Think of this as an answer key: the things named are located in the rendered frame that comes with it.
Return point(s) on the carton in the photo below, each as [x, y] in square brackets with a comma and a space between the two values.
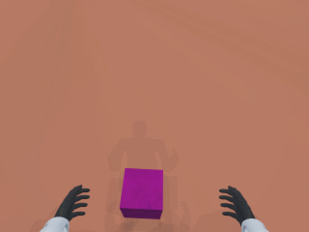
[142, 193]

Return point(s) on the right robot forearm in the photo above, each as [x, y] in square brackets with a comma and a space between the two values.
[252, 225]

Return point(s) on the right robot hand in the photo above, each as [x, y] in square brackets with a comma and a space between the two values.
[241, 208]

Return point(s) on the left robot hand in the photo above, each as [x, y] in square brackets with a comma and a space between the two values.
[66, 209]

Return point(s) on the left robot forearm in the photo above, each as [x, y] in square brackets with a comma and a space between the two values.
[57, 224]

